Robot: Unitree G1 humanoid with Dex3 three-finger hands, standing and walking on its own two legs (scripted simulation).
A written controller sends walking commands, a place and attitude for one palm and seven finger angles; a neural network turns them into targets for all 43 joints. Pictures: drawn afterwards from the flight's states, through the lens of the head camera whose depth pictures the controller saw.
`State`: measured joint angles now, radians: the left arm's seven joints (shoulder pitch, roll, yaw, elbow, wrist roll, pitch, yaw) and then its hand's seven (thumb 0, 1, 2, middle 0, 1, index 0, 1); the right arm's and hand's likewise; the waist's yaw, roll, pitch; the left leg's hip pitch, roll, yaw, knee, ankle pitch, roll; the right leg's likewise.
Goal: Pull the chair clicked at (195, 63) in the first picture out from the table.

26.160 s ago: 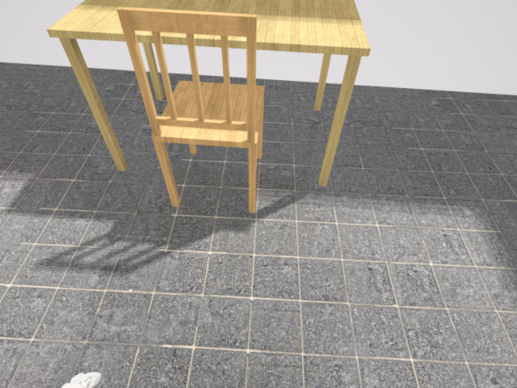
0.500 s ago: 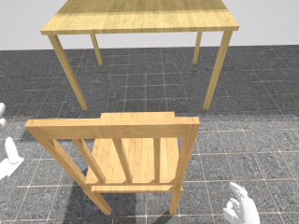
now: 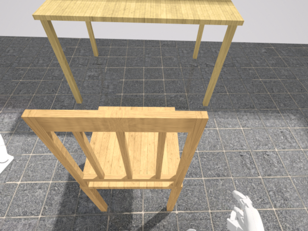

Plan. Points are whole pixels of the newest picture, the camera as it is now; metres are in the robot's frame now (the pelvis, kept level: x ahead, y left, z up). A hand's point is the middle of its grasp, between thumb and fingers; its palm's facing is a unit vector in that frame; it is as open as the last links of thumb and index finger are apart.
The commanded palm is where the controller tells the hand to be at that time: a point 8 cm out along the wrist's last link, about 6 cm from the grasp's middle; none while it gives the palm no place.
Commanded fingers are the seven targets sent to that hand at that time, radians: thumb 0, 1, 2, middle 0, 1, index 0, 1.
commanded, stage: step back with the hand held close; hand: left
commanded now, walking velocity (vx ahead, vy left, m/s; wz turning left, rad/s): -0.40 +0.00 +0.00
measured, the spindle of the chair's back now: (125, 157) +0.33 +0.11 -0.06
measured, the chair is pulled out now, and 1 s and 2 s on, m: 0.64 0.64 0.64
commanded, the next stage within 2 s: stop stepping back and stand still in 1.14 s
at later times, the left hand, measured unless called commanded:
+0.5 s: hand (11, 162) +0.19 +0.25 +0.19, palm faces +0.47 -0.76 -0.44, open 7.4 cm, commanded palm +0.13 +0.30 +0.19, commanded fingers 0.00 0.90 0.90 -0.20 -0.30 -0.20 -0.30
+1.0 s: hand out of the picture +0.13 +0.26 +0.18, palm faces +0.37 -0.79 -0.49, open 7.4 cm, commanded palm +0.07 +0.31 +0.19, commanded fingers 0.00 0.90 0.90 -0.20 -0.30 -0.20 -0.30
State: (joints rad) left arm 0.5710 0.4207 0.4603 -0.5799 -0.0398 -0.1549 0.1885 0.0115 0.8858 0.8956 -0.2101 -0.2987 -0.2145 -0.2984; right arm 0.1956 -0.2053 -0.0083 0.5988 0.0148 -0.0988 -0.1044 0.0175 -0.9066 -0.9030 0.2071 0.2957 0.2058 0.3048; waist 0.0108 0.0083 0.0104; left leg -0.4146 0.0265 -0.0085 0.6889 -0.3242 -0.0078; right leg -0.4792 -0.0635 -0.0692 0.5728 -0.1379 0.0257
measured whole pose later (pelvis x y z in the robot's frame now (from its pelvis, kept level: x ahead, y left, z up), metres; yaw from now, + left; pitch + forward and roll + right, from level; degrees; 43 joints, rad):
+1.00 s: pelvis -0.07 +0.00 +0.00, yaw +1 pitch +3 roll -1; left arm 0.60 0.44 0.45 -0.61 -0.06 -0.21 0.14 0.01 0.88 0.90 -0.21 -0.30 -0.22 -0.30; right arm 0.15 -0.20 -0.02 0.62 0.01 -0.11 -0.08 0.02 -0.91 -0.90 0.21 0.30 0.21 0.30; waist -0.02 -0.02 0.02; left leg -0.38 0.02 -0.01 0.62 -0.27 0.00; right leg -0.42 -0.05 -0.03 0.58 -0.21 0.04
